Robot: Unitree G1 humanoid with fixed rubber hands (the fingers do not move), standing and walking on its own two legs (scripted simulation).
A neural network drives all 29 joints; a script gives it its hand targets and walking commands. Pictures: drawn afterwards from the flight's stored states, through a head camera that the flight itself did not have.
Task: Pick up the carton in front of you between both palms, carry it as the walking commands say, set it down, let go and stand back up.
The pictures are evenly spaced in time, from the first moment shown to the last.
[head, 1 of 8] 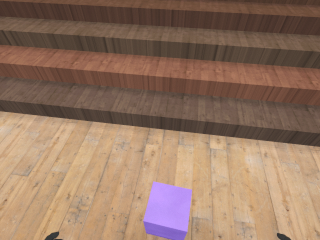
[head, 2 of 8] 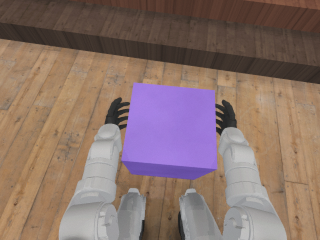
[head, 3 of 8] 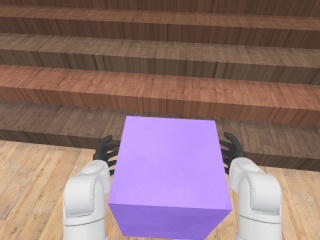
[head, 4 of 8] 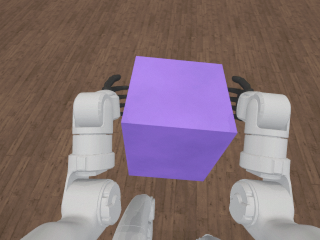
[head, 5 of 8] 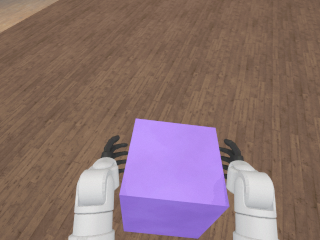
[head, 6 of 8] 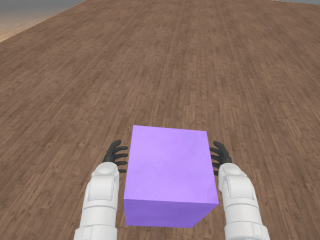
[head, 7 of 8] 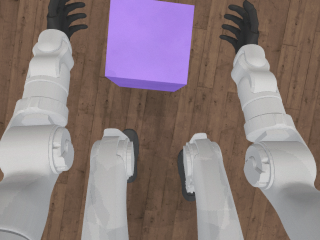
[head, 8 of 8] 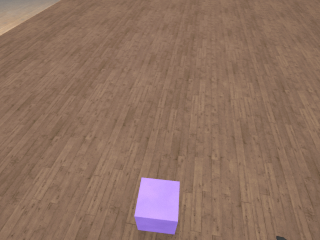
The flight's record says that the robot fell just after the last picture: no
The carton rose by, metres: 1.98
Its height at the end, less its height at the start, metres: +1.22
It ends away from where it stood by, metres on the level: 6.66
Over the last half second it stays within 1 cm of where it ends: yes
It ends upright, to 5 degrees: yes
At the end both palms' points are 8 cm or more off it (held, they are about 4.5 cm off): yes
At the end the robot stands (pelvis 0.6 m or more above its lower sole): yes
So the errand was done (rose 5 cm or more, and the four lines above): yes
